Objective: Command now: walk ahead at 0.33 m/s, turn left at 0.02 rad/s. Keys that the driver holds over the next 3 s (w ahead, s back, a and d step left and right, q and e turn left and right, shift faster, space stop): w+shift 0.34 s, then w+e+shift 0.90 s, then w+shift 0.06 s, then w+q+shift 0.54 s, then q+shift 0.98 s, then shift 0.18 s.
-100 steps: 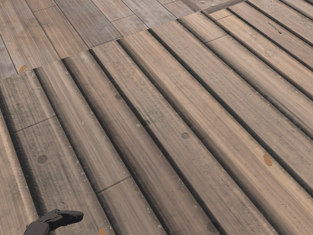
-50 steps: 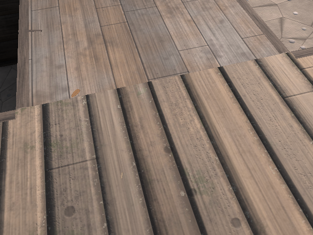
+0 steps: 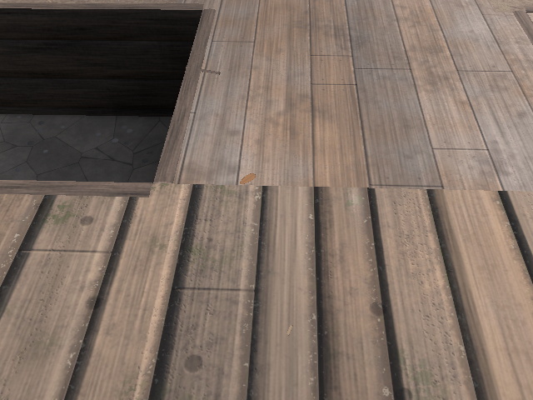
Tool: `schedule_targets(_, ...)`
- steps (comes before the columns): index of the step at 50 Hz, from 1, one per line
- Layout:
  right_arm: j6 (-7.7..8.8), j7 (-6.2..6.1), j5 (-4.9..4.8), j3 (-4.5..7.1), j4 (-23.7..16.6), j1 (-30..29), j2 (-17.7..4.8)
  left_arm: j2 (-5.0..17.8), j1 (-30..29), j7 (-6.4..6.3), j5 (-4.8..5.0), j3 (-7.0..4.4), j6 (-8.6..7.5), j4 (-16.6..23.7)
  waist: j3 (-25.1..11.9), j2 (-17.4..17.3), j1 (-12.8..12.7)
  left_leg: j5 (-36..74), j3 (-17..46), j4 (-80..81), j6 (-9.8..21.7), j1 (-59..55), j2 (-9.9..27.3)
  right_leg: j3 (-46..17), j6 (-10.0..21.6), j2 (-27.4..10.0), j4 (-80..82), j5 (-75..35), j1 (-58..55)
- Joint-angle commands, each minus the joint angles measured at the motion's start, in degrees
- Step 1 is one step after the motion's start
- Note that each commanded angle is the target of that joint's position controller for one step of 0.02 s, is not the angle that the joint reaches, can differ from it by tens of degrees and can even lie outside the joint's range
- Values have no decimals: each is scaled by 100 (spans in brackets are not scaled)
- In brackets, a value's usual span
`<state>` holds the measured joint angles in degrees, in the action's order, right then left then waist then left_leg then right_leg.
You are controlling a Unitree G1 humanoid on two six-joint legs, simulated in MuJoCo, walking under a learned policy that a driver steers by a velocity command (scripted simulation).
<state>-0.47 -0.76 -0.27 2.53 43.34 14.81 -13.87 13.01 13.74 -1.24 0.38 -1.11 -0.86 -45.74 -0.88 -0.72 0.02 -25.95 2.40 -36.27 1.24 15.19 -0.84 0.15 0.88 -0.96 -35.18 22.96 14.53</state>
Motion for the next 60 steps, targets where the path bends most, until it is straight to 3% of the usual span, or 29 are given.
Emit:
schedule_targets(1, 365, 67, -237, 106, -636, -592, -289, 1366, 462, -28, 125, -387, -180, 190, 939, 1208, -211, -217, -472, -702, 210, 1617, 19, -2833, 1283, -1822, 2504, 3479, 16)
schedule_targets(4, 579, 137, -198, 158, -722, -718, -446, 1193, 203, 10, 113, -350, -347, 347, 751, 1035, -137, -369, -85, -1202, 434, 1800, 479, -2853, 1266, -2043, 2798, 2124, -134)
schedule_targets(7, 657, 208, -134, 172, -243, 279, -369, 1186, -388, 94, 238, -339, -293, 509, 334, 888, 402, 906, -857, 544, 357, -414, 23, -1088, 791, -1052, 2197, 1096, 648)
schedule_targets(8, 488, 269, 302, 194, 56, 1073, -448, 1250, -380, 197, -281, -444, -179, 367, 139, 404, 712, 1092, -1369, 997, 208, -1550, -486, -500, 725, -457, 1524, 1479, 1060)
schedule_targets(9, 466, 240, 370, 292, 327, 1944, -651, 944, -558, 205, -377, -388, -180, 434, 25, -293, 1130, 725, -700, 1000, 213, -2892, -52, -54, 631, -67, -28, 908, 2165)
schedule_targets(10, 496, 177, 466, 360, 323, 2777, -1192, 215, -1115, 208, -382, -171, -245, 774, -190, -1817, 1516, -1354, 1903, 1905, 420, -3221, 1607, 33, 531, 355, -2508, 1046, 3317)
schedule_targets(11, 459, 146, 466, 312, 105, 2150, -1285, 154, -954, 255, -216, -146, -297, 1097, 160, -1674, 941, -2439, 4312, 2945, 1083, -2646, 2365, -706, 651, 548, -3223, 581, 4318)
schedule_targets(12, 449, 135, 371, 319, -1, 1558, -1196, 430, -1160, 285, -213, -196, -296, 1100, 737, -609, 609, -2603, 3944, 2937, 1226, -2276, 2527, -772, 645, -119, -3506, -179, 4710)
schedule_targets(13, 492, 151, 294, 284, -61, 1269, -1051, 658, -1048, 354, -263, -245, -305, 991, 622, -119, 436, -2057, 3249, 2792, 1104, -2069, 2205, -579, 551, -338, -3340, -665, 4407)
schedule_targets(17, 641, 148, 195, 117, 190, 1344, -652, 607, -960, 551, -312, -227, -154, 875, 756, -448, 255, -401, 1615, 3327, 945, -1495, 1390, -93, 157, -508, -2805, -1353, 3724)
schedule_targets(25, 762, 98, 183, 64, 598, 1602, -650, 374, -2159, 655, -218, -48, -95, 1309, 1126, -321, 417, 2740, -791, 3832, 561, -1655, 1366, 605, 583, -76, -771, -2323, 2814)
schedule_targets(28, 721, -7, 251, 95, 735, 1604, -966, 497, -1750, 549, -247, -69, -78, 1225, 541, -672, 71, 7462, -1371, 2463, 361, -2351, 1460, 1162, 980, 532, -549, -1698, 1731)
schedule_targets(30, 528, -108, 337, 212, 697, 1405, -1362, 877, -71, 469, -195, -237, -122, 755, -478, -961, -776, 9053, -1441, 34, 311, -2375, 1588, 1142, 1219, 957, -611, -888, 127)
schedule_targets(31, 486, -129, 310, 249, 591, 1178, -1455, 1175, 1164, 405, -221, -395, -140, 364, -1008, -716, -1368, 8291, -1471, -1747, 254, -1505, 1460, 789, 1358, 949, -100, -852, -1453)
schedule_targets(32, 554, -55, 355, 139, 444, 1137, -947, 1590, 1506, 283, -216, -547, -94, 173, -1187, 72, -1120, 3708, -1242, -3609, 205, 205, 904, -822, 1474, -64, -86, 439, -2759)
schedule_targets(33, 681, 105, 166, 18, -111, 1137, -472, 2083, 1031, 278, -233, -661, -28, 304, -1457, 1613, -455, 46, -463, -5377, -75, 2646, -278, -4627, 2423, -1313, 1441, 1531, -3779)
schedule_targets(34, 793, 95, 196, 35, -325, 309, -834, 1873, 944, 280, -166, -684, -12, 323, -1120, 648, -723, 671, 348, -5475, 69, 3360, 46, -4980, 2289, -1252, 2072, 1276, -3626)
schedule_targets(36, 894, 85, 240, -38, -386, 31, -789, 1441, 826, 208, -138, -609, -93, 133, -105, -331, -270, 1149, 306, -4474, 91, 2900, 524, -3712, 1920, -966, 2234, -138, -1957)
schedule_targets(39, 558, 121, 510, -105, -419, 53, -593, 997, 497, 167, -38, -433, -262, 129, 338, -338, 269, 757, 221, -3754, -194, 2211, 821, -2504, 1764, -226, 2375, -884, -354)
schedule_targets(44, 439, 243, 389, -252, -1200, -1723, -468, 1174, 1023, 182, -36, -462, -408, 100, 978, -19, -172, 2279, -314, -1360, -507, 2082, 654, -2160, 1584, 172, 2820, -2267, 634)
schedule_targets(49, 489, 257, 265, -284, -1446, -2278, -541, 1407, 1510, 128, 52, -545, -385, -73, 447, 333, -546, 3269, -332, 193, -228, 1454, 136, -2291, 1155, -24, 2277, -4722, -813)
schedule_targets(52, 511, 65, 172, -42, -1134, -915, -1126, 1826, 1065, 94, -17, -627, -407, 25, -578, 457, 235, 2444, -110, 541, -84, -854, -174, -2346, 741, -11, 481, -6364, -966)
schedule_targets(53, 513, -57, 126, 100, -834, 308, -1408, 1958, 676, 138, -76, -656, -440, 95, -1078, 458, 963, 2005, -75, 551, -40, -2114, 36, -2273, 678, 148, -806, -6059, -511)
schedule_targets(54, 526, -204, 272, 263, -620, 1508, -1777, 1338, 552, 159, -120, -505, -512, 219, -1723, -73, 1342, 252, 830, 392, 118, -3475, 1028, -1918, 665, 432, -2634, -4062, 364)
schedule_targets(55, 550, -177, 551, 306, -634, 1320, -2040, 321, 1415, 121, 178, -235, -467, 425, -2371, -1818, 509, -614, 3768, 1123, 643, -4698, 2935, -1227, 531, 985, -4403, 899, 2119)
schedule_targets(56, 491, -94, 423, 355, -699, 801, -1739, 924, 1152, 77, 73, -229, -384, 465, -2256, -1577, 535, -1762, 4821, 1883, 806, -4037, 2764, -854, 630, 591, -4727, 177, 2642)
schedule_targets(57, 484, -71, 364, 225, -738, 233, -1133, 1174, 561, 114, -65, -297, -303, 419, -1192, -845, 483, -1773, 3712, 2073, 704, -3001, 2358, -731, 622, 233, -4462, -524, 2724)
schedule_targets(58, 487, -36, 354, 161, -618, 90, -854, 1173, 320, 198, -143, -311, -238, 420, -608, -266, 396, -810, 2850, 2076, 655, -2276, 2150, -626, 590, 48, -4271, -764, 2647)
schedule_targets(60, 547, -29, 339, 93, -270, 350, -671, 889, 102, 376, -237, -264, -87, 550, -27, -220, 213, 366, 1628, 2281, 508, -1404, 1832, -564, 543, -227, -4104, -761, 2557)
